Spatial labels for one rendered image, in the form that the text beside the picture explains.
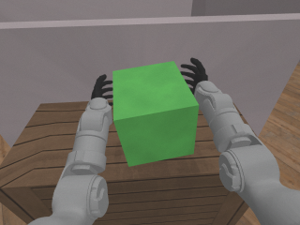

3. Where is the robot right hand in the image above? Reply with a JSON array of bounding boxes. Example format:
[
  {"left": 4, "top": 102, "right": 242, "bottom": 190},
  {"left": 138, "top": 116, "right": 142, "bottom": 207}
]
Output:
[{"left": 180, "top": 57, "right": 208, "bottom": 96}]

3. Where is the right robot upper arm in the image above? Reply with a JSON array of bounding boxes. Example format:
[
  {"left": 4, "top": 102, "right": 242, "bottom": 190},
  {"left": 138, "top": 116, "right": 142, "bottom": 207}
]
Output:
[{"left": 218, "top": 144, "right": 300, "bottom": 225}]

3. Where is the left robot upper arm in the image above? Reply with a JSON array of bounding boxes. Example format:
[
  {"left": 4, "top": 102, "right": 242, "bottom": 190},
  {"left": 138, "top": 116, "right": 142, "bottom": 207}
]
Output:
[{"left": 27, "top": 174, "right": 109, "bottom": 225}]

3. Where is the robot left forearm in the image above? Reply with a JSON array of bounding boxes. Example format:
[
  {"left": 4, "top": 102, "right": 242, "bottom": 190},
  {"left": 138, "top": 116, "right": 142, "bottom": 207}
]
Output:
[{"left": 52, "top": 97, "right": 113, "bottom": 211}]

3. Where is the robot left hand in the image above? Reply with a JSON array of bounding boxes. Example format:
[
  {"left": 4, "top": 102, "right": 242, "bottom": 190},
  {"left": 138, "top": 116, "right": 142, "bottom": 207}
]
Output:
[{"left": 91, "top": 74, "right": 113, "bottom": 106}]

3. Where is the pedestal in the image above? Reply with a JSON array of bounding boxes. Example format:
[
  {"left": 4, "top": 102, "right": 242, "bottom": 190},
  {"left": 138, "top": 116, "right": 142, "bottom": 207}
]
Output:
[{"left": 0, "top": 100, "right": 257, "bottom": 225}]

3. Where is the robot right forearm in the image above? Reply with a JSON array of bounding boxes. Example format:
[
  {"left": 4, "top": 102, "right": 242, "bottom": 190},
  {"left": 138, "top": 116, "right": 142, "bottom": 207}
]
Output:
[{"left": 194, "top": 81, "right": 280, "bottom": 179}]

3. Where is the carton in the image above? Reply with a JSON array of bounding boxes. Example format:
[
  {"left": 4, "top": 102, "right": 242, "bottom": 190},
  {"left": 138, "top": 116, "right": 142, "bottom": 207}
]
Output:
[{"left": 112, "top": 61, "right": 200, "bottom": 167}]

